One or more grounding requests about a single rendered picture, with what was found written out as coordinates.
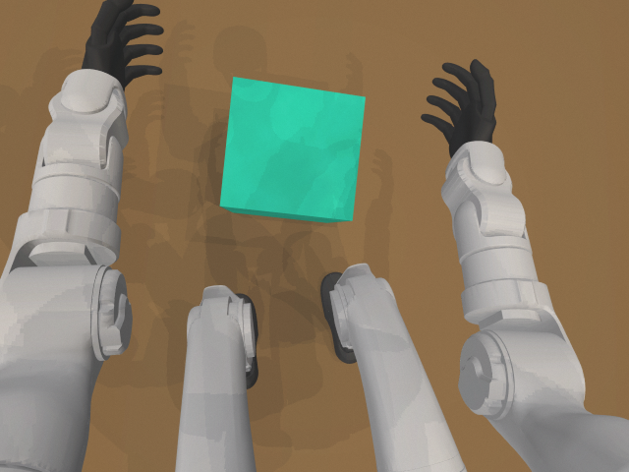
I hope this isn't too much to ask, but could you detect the right robot upper arm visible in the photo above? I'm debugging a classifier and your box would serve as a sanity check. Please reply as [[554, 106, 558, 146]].
[[458, 329, 629, 472]]

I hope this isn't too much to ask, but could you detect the left robot foot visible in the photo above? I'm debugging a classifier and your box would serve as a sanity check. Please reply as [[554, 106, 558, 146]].
[[236, 293, 258, 389]]

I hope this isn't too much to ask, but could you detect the robot right hand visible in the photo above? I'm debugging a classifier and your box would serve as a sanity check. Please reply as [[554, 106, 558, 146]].
[[421, 59, 496, 158]]

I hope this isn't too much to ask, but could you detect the carton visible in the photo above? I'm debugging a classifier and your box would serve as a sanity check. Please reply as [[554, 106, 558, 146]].
[[220, 77, 366, 223]]

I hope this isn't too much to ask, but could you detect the left robot upper arm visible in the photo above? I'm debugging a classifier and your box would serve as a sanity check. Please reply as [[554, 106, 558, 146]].
[[0, 265, 133, 472]]

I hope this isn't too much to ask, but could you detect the right robot forearm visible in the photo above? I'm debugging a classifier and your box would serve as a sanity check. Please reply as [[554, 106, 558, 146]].
[[441, 141, 586, 399]]

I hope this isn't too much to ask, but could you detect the robot left hand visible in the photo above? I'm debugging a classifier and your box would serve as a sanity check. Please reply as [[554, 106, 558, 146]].
[[82, 0, 164, 91]]

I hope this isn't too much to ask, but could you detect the left robot forearm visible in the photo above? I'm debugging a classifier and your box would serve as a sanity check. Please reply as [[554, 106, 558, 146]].
[[0, 69, 129, 290]]

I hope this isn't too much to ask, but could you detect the left robot shin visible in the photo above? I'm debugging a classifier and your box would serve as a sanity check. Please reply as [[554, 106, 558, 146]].
[[187, 285, 253, 372]]

